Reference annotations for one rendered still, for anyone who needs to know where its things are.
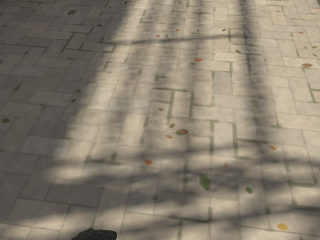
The left robot hand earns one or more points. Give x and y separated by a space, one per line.
91 234

